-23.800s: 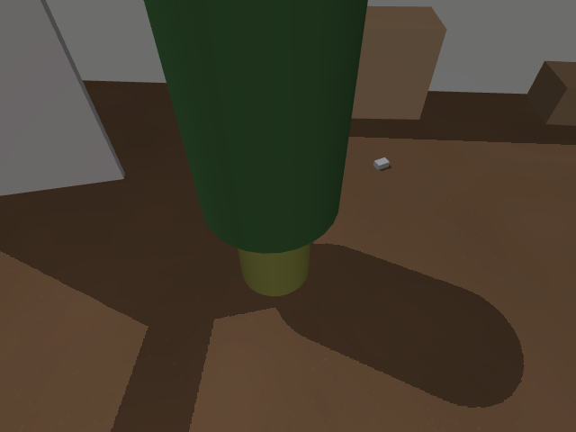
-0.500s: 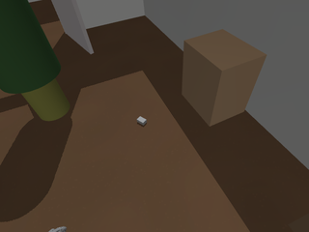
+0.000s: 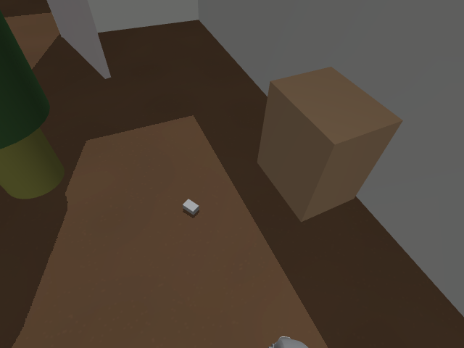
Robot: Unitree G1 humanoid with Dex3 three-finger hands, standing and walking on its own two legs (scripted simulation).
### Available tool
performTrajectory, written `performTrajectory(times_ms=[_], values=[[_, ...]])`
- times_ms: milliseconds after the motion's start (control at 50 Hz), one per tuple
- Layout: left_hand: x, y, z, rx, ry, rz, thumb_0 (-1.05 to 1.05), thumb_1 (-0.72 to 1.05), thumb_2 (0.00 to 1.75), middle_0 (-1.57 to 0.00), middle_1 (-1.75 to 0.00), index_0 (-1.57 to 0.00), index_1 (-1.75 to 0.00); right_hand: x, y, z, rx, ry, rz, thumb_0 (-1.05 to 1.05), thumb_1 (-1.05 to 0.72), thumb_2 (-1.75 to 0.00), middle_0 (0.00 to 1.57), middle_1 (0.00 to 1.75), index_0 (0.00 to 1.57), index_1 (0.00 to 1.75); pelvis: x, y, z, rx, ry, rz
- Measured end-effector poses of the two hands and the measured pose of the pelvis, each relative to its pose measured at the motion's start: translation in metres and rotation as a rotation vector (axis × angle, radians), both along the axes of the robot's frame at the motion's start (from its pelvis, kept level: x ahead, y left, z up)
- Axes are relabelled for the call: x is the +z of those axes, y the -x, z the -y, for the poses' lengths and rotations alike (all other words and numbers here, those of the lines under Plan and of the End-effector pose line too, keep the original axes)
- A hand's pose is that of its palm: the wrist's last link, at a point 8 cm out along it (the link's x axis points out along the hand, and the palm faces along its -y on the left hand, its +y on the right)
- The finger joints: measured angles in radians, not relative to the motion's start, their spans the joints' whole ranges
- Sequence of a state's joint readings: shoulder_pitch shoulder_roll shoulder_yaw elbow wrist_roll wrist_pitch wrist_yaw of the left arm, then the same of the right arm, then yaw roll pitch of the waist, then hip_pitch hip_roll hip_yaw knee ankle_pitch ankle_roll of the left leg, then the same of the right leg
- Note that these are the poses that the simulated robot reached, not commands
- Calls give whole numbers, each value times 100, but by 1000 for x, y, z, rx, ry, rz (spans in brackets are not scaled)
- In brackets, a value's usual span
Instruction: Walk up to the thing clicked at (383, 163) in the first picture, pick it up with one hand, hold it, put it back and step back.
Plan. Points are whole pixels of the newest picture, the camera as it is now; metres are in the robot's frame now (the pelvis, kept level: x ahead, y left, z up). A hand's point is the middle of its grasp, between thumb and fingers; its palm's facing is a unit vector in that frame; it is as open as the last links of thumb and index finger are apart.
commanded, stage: walk up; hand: left
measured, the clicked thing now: (190, 206) +0.89 +0.22 -0.76
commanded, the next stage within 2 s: none
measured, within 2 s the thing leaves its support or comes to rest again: neither
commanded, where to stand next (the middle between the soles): +0.55 -0.02 m, yaw +1 degrees
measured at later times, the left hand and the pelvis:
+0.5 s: hand (117, 310) +0.22 +0.24 -0.13, palm faces +0.03 -0.92 -0.40, open 7.4 cm; pelvis +0.19 -0.04 +0.00, yaw +2 degrees
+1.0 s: hand (138, 231) +0.40 +0.24 -0.14, palm faces +0.00 -0.90 -0.43, open 7.4 cm; pelvis +0.35 -0.05 -0.02, yaw +2 degrees
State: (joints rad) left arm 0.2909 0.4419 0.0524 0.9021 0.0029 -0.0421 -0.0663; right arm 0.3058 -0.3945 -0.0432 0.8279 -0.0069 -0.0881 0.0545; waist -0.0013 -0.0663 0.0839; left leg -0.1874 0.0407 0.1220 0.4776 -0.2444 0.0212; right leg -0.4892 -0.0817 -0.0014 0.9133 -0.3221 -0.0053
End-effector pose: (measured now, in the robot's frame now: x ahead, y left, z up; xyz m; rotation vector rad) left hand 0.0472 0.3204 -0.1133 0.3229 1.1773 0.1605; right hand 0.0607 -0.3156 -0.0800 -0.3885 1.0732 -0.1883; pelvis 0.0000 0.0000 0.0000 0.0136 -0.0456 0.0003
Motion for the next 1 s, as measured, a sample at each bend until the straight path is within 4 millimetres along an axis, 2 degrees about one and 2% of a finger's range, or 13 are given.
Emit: performTrajectory(times_ms=[120,180,240,340,440,560,640,740,820,920,1000], values=[[14,-74,16,-36,-32,36,1,91,90,-21,-30,-20,-30,-21,-25,23,-40,-35,-56,0,-90,-90,21,31,20,30,-4,-52,17,-5,-17,-5],[16,-111,26,-37,-72,80,1,91,90,-21,-30,-20,-30,-41,-47,40,-50,-47,-82,1,-90,-90,21,31,20,30,-16,-82,32,-4,-11,-2],[22,-137,38,-22,-89,134,1,91,90,-21,-30,-20,-30,-52,-75,47,-42,-56,-113,1,-91,-90,21,30,20,30,-18,-103,43,6,-2,3],[36,-153,50,13,-88,131,1,90,90,-21,-30,-20,-30,-45,-132,46,0,-82,-90,1,-91,-90,21,30,20,29,-5,-136,47,15,1,1],[34,-160,48,37,-82,81,1,90,90,-21,-30,-20,-30,-34,-184,42,42,-83,-67,1,-91,-90,21,30,20,29,0,-168,47,23,11,-8],[13,-175,29,79,-57,24,1,90,90,-21,-30,-20,-30,-23,-249,29,84,-44,-46,1,-91,-90,21,30,20,29,-6,-214,34,43,32,-10],[-9,-196,14,94,-43,-16,1,90,90,-21,-30,-20,-30,-21,-288,18,90,-6,14,1,-91,-90,21,30,20,29,-18,-244,19,44,9,1],[-10,-241,15,66,-23,-16,1,91,90,-21,-30,-20,-30,-7,-306,11,55,-3,46,0,-91,-90,21,30,20,30,-10,-271,16,40,9,13],[-3,-277,20,39,-13,8,1,91,90,-21,-30,-20,-30,-6,-311,17,41,-4,12,0,-90,-90,21,30,20,30,-5,-293,19,34,-2,13],[9,-318,30,14,-42,21,1,91,90,-21,-30,-20,-30,-20,-321,36,10,-27,-32,0,-90,-90,21,31,20,30,-7,-325,31,28,-11,10],[14,-347,37,20,-103,58,1,90,90,-21,-30,-20,-30,-45,-340,56,-1,-46,-72,1,-90,-90,21,31,20,30,-20,-354,49,30,-3,13]])
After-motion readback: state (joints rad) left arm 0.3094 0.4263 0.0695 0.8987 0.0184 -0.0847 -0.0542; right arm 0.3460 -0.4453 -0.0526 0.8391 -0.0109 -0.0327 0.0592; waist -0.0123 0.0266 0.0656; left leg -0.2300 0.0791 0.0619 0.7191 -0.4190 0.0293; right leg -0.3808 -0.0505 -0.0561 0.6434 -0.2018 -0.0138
